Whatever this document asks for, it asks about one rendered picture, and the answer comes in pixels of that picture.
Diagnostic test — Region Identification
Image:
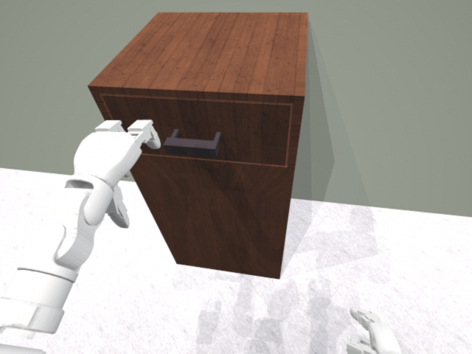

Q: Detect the right robot hand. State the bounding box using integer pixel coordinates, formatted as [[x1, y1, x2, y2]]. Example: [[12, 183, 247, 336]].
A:
[[346, 307, 403, 354]]

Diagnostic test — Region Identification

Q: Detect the left robot hand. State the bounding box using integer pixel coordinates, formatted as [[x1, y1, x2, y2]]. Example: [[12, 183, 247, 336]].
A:
[[74, 120, 161, 229]]

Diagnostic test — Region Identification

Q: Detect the robot left forearm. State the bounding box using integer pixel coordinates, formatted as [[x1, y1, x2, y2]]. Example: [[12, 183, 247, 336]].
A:
[[0, 174, 114, 340]]

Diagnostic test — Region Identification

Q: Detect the cabinet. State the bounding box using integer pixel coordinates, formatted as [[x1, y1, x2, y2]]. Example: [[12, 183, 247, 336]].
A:
[[88, 13, 308, 279]]

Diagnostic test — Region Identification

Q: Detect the drawer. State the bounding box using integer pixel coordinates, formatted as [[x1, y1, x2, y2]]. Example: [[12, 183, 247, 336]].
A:
[[102, 94, 291, 166]]

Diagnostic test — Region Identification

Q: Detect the handle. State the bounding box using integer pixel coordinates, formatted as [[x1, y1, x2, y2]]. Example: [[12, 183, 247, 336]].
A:
[[163, 129, 221, 158]]

